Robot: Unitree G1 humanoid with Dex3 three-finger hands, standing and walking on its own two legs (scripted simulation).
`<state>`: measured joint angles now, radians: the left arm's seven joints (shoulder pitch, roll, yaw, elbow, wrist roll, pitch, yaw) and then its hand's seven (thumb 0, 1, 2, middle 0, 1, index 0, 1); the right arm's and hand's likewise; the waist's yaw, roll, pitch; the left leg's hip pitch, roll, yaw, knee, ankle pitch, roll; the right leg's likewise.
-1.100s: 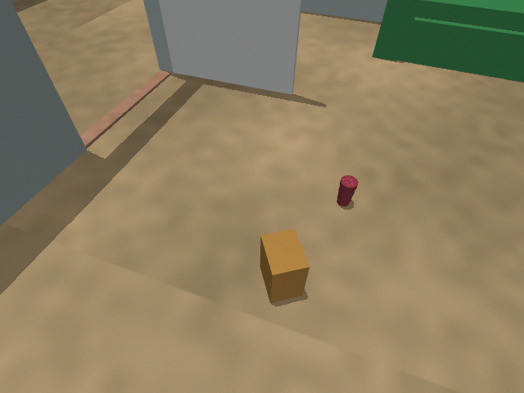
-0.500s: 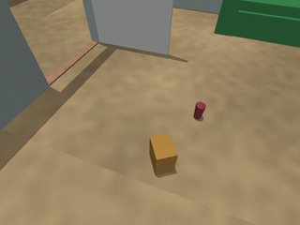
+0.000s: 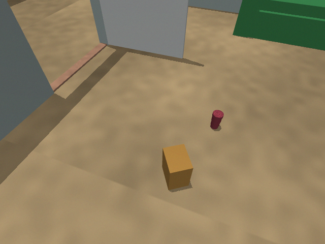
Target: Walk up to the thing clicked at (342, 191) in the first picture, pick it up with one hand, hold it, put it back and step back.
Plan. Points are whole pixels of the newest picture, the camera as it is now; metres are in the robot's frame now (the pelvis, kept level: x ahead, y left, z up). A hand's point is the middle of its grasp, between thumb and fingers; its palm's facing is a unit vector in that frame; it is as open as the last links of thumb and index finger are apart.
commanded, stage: stand
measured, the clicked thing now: (216, 120) +1.11 -0.43 -0.71
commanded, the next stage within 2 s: walk up in 0.02 s
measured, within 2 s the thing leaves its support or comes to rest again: neither
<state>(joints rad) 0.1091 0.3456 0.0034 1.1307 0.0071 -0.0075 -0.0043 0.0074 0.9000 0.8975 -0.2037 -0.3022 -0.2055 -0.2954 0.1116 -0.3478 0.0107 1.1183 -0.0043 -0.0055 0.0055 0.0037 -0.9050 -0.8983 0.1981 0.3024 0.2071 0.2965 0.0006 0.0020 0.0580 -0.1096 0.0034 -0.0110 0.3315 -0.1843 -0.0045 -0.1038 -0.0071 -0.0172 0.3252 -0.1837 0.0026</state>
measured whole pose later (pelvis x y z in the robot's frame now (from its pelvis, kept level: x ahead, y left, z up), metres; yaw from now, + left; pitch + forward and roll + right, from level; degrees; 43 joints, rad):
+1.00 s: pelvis +0.02 +0.06 -0.02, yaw -55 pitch -1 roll -1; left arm 0.24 0.36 0.06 0.61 0.05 0.06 -0.04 0.01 0.90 0.90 -0.21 -0.30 -0.21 -0.30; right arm 0.18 -0.43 -0.08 0.75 0.00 0.05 0.02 0.01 -0.91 -0.90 0.20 0.30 0.21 0.30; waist 0.01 0.05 0.13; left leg -0.45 0.02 -0.07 0.84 -0.39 -0.04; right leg -0.30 0.14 0.24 0.55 -0.21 -0.01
